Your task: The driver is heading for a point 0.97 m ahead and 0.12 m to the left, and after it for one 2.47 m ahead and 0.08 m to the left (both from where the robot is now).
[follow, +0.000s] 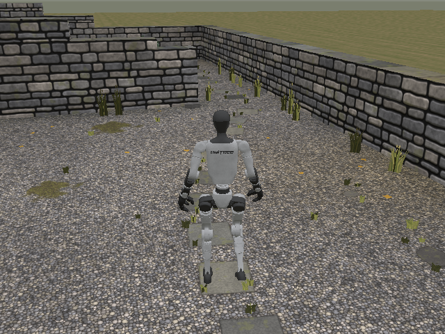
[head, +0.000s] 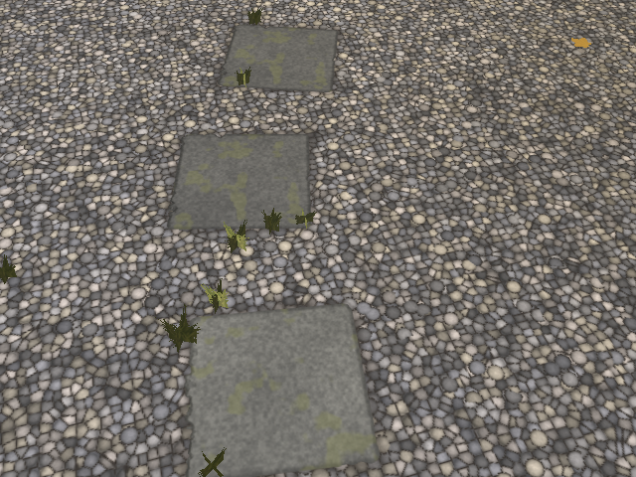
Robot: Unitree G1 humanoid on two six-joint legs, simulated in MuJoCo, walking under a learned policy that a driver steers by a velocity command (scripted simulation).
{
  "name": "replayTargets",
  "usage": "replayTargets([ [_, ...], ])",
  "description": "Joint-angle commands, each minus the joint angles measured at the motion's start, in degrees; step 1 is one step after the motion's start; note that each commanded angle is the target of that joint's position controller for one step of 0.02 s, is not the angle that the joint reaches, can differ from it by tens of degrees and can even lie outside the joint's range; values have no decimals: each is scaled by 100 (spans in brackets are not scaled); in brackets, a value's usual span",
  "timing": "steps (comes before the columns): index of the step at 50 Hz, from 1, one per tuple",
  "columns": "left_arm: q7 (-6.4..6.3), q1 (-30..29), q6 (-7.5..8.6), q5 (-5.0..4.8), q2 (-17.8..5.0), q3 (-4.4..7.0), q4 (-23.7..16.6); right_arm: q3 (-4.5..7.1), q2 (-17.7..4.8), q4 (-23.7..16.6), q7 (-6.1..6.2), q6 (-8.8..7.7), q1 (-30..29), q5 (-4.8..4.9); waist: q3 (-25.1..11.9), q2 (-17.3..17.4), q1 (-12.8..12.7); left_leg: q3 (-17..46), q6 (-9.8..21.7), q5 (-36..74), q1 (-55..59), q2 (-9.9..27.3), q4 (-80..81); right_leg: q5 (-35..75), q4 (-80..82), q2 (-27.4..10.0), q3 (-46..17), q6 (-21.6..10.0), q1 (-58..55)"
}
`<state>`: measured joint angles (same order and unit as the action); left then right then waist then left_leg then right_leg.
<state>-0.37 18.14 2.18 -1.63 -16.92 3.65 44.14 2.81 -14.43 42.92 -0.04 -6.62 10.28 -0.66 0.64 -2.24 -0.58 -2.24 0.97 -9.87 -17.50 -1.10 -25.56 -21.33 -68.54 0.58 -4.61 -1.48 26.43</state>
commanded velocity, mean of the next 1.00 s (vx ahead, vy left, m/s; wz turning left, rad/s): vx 0.50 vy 0.00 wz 0.08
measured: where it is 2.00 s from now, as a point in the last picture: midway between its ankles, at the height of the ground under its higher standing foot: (329, 357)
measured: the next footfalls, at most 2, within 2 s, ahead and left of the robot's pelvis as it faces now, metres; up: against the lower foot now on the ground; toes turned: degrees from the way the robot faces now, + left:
right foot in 0.36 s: +0.33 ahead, -0.18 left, +0.00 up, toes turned -10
left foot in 0.90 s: +0.64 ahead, +0.05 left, +0.00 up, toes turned +9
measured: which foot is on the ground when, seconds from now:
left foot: down 0.00-0.36, up 0.38-0.88, down 0.90-1.00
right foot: up 0.00-0.34, down 0.36-0.92, up 0.94-1.00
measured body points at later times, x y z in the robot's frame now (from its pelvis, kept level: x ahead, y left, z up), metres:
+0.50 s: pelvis +0.26 -0.08 +0.00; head +0.29 -0.10 +0.45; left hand +0.44 +0.16 -0.09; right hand +0.28 -0.36 -0.13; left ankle +0.19 +0.09 -0.64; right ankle +0.29 -0.17 -0.74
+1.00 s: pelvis +0.53 -0.04 -0.02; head +0.57 -0.03 +0.43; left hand +0.56 +0.25 -0.14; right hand +0.74 -0.28 -0.11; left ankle +0.60 +0.04 -0.74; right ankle +0.38 -0.19 -0.63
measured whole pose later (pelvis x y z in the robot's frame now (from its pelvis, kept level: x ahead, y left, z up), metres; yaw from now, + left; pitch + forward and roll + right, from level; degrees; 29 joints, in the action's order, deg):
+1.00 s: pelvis +0.53 -0.04 -0.02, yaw +10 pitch +2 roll +0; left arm -0.3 15.5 5.3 -1.3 -16.1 3.5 46.5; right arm 4.1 -16.7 39.4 -2.5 -2.9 8.4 1.0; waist 3.6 0.3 -0.6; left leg -2.2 5.9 -10.9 -26.2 -4.1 -35.0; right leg -26.0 -69.4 -1.8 0.6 0.5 15.9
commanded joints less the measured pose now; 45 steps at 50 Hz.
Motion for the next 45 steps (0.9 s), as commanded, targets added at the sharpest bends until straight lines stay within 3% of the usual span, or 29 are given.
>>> replayTargets([
  [1,40,-196,12,-28,-309,120,-605,178,-609,-148,0,-38,285,15,-46,863,164,1434,901,313,1176,1553,1473,382,54,-647,-138,80,1406],
  [5,67,-577,-23,50,-120,56,-875,285,-870,31,-14,-73,465,41,11,614,178,784,1100,1160,1193,1628,1701,1004,969,-718,-129,171,1594],
  [8,154,-1004,60,63,-3,-20,-959,295,-954,143,-23,-24,522,90,93,578,284,229,996,1346,1186,1443,1741,1827,2170,-621,86,100,1251],
  [11,249,-1599,127,54,2,-60,-1133,322,-1111,303,-22,48,811,191,249,577,465,54,930,1235,1307,1494,1716,2050,2964,-496,423,21,933],
  [13,288,-1831,141,32,-90,-43,-1264,345,-1209,428,-27,112,976,247,326,650,456,108,881,1402,1658,1685,1599,1734,3276,-446,471,-106,916],
  [15,308,-1766,153,53,-247,17,-1304,364,-1308,507,-12,188,987,286,238,767,278,65,783,2264,1958,1791,1216,1276,3558,-285,612,-300,571],
  [16,297,-1363,158,80,-384,99,-1207,363,-1358,531,3,225,922,299,-35,805,-23,-103,674,3195,1955,1704,666,1311,3796,-98,772,-426,-132],
  [17,262,-523,149,98,-623,245,-930,319,-1279,554,24,251,943,290,-541,718,-444,-365,521,3801,1664,1467,-328,1572,4009,118,925,-586,-1387],
  [18,181,447,114,120,-1006,398,-704,209,-1059,454,49,232,952,172,-1214,403,-845,-518,275,2704,541,1216,-1824,1783,3782,-472,164,-837,-3090],
  [19,130,752,107,190,-1643,486,-646,-47,-316,245,-11,129,1533,65,-1924,-1145,-464,-363,-102,-1407,-1813,229,-4089,960,4257,-2149,-2747,-1774,-4950],
  [20,129,878,137,161,-1197,368,-678,39,-725,364,-42,-3,1310,217,-2366,-801,-719,741,-60,-2414,-2370,136,-4989,685,4909,-2442,-3772,-1916,-4914],
  [21,143,573,183,171,-929,267,-630,142,-1024,191,-61,-41,845,397,-1437,-594,-675,803,15,-2039,-2836,395,-5157,1054,4939,-2241,-2750,-1626,-4273],
  [22,151,215,211,149,-732,205,-620,128,-977,140,-39,-38,594,363,-953,-326,-476,686,46,-1522,-2718,663,-4838,1489,5007,-1972,-1925,-1416,-3498],
  [23,176,-132,240,165,-526,150,-609,147,-933,154,-15,5,491,248,-609,-197,-274,660,18,-1158,-2500,827,-4505,1768,5190,-1748,-1409,-1283,-2816],
  [24,192,-364,289,199,-343,107,-615,177,-904,209,-15,102,637,220,-470,-313,-58,743,11,-864,-2121,962,-4316,1943,5417,-1577,-1005,-1179,-2336],
  [25,201,-468,343,214,-312,118,-580,166,-786,270,-21,200,807,239,-424,-372,64,770,-16,-666,-1839,980,-4243,1958,5644,-1540,-781,-1172,-2029],
  [27,187,-505,459,222,-359,157,-445,145,-592,280,-9,339,838,247,-214,-213,178,829,-93,-392,-1829,965,-4063,2259,5955,-1543,-341,-1201,-1724],
  [29,128,-440,497,265,-418,192,-307,151,-544,188,11,387,590,228,-4,-85,155,961,-154,83,-2167,924,-3690,2461,6092,-1522,57,-1144,-1750],
  [35,-4,-221,450,220,-602,235,-54,67,-340,-133,-154,332,-365,172,338,7,-184,526,-82,1594,-2217,752,-1847,2568,6230,-1387,1070,-839,-2105],
  [40,-49,181,244,107,-776,303,199,29,-319,-610,-341,327,-1077,183,541,33,-416,101,186,919,-2573,626,-1143,3276,5753,-1699,1365,-725,-3161],
  [43,-118,24,109,76,-1012,356,160,155,-551,-732,-403,364,-724,199,70,-289,-57,-405,503,55,-1657,124,-1112,5921,4684,-1707,1603,-519,-3412],
  [44,-143,-44,59,71,-1079,366,139,269,-752,-635,-389,380,-150,213,-274,-344,281,-519,653,-125,-898,-122,-1067,6584,3848,-1632,1677,-435,-3308],
  [45,-167,-143,44,40,-1067,340,106,451,-1070,-431,-318,390,752,217,-741,-223,791,-447,878,246,492,-326,-641,6278,2612,-1411,1804,-244,-2730],
])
